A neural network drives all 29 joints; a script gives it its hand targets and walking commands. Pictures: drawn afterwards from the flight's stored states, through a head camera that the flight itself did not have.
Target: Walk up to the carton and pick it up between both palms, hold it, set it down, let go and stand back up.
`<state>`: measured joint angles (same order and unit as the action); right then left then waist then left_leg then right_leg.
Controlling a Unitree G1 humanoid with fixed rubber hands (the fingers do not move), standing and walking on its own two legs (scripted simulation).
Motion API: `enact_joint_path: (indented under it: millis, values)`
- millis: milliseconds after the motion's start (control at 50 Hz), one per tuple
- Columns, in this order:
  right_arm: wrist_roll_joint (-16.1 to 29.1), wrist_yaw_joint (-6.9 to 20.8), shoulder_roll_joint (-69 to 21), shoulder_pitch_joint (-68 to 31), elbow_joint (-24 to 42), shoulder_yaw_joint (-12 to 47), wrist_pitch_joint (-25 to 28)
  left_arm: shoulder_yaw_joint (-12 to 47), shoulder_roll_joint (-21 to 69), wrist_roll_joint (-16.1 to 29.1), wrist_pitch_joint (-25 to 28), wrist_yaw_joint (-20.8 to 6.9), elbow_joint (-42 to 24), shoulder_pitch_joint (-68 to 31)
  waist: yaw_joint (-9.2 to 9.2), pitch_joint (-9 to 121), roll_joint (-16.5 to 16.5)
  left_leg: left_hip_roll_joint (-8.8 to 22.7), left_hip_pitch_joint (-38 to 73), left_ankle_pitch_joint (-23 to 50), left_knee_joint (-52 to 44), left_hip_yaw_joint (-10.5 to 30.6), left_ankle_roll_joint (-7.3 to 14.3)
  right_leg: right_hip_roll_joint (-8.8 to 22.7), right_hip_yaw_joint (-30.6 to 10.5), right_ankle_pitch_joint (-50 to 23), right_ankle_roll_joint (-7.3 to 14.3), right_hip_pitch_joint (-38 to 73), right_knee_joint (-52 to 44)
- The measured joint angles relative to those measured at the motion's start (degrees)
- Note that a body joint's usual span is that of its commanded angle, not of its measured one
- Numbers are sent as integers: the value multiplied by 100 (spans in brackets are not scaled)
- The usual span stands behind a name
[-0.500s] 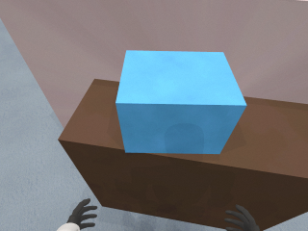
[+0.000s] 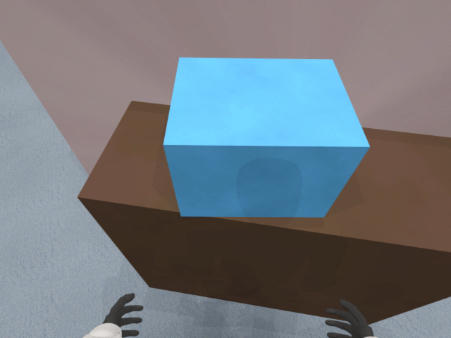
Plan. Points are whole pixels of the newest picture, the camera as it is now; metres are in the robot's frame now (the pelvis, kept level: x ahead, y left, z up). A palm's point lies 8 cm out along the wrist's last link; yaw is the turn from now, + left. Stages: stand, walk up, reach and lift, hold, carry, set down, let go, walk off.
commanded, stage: set down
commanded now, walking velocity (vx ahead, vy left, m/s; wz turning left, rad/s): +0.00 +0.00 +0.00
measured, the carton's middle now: (254, 140) +0.46 -0.02 +0.07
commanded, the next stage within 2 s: let go in 0.36 s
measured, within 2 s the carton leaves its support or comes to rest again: neither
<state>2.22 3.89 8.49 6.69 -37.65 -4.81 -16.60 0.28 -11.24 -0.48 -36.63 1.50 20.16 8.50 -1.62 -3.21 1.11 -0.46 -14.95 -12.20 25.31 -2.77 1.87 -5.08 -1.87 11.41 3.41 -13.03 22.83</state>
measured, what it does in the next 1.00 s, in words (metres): stands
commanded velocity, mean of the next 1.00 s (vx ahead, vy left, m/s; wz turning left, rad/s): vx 0.00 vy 0.00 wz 0.00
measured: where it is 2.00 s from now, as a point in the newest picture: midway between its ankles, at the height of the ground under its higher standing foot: outside the picture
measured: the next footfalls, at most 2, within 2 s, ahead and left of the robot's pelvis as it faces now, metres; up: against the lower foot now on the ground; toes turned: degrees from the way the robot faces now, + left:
none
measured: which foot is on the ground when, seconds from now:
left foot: down 0.00-1.00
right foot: down 0.00-1.00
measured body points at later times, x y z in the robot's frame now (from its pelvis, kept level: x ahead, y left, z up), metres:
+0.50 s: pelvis +0.00 +0.00 +0.00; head +0.05 +0.01 +0.44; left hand +0.19 +0.22 -0.10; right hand +0.19 -0.24 -0.10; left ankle +0.01 +0.09 -0.74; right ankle +0.00 -0.08 -0.74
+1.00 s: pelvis -0.03 -0.01 -0.01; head -0.03 +0.01 +0.44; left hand +0.12 +0.22 -0.10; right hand +0.12 -0.23 -0.10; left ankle +0.01 +0.09 -0.74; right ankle +0.00 -0.08 -0.74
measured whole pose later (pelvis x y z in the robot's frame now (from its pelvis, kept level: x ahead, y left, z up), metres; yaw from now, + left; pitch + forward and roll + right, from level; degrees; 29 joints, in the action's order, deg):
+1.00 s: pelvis -0.03 -0.01 -0.01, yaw +0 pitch -2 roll +1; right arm -4.3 2.9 6.4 13.1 -42.2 -6.2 9.1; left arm 4.1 -13.5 1.1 -13.2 3.6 24.5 13.8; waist -1.7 -1.5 2.8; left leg -0.5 -14.2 -11.7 28.2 -4.0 1.5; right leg -4.1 -1.0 12.9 3.7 -14.0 29.2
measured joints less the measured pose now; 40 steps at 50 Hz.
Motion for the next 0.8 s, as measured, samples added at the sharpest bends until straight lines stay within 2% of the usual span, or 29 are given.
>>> enact_joint_path:
  millis: [160, 340, 380, 440, 540, 600, 640, 800]
  values:
    - [-79, -91, -56, -359, -431, -92, 14, -139, 11, -82, -143, -26, 438, -337, 61, 1, -22, 5, -270, -76, 197, 14, -2, 4, 47, 102, 7, -276, 223]
    - [38, -102, -28, -580, -650, 23, 49, -290, 79, -163, -210, -84, 555, -582, 79, -97, 37, 11, -388, -120, 301, 28, -18, 8, 88, 167, 25, -402, 354]
    - [60, -105, -30, -488, -470, 1, 272, -259, 65, -110, -8, -42, 293, -422, 60, -108, 66, 19, -382, -129, 302, 2, -20, 0, 64, 174, 30, -414, 374]
    - [-33, -77, 41, -159, -5, -10, 1186, -107, -7, 89, 958, 62, -320, 51, 22, 46, 88, 45, -430, -157, 324, -53, -18, -23, 9, 188, 28, -485, 409]
    - [-274, -72, 223, -615, -893, -253, 1938, 134, -100, 129, 1653, -52, 197, -104, 132, 323, 3, 46, -433, -152, 371, -11, -14, -23, 52, 161, 18, -439, 382]
    - [-225, -122, 255, -697, -1279, -233, 2181, 96, 16, -38, 1754, -94, 329, -70, 180, 417, -39, 36, -250, -73, 227, 15, -6, -14, 68, 73, 22, -232, 203]
    - [-203, -140, 210, -734, -1494, -189, 2095, 90, 60, -93, 1622, -122, 528, -140, 153, 412, -22, 29, -91, 5, 95, 3, -14, -5, 55, 2, 18, -89, 96]
    - [-430, -29, -188, -28, -1127, -160, 2407, 291, 2, -72, 1909, 115, 335, 322, 19, 320, 80, 40, 239, 163, -104, -50, -40, -7, 24, -113, 41, 177, 8]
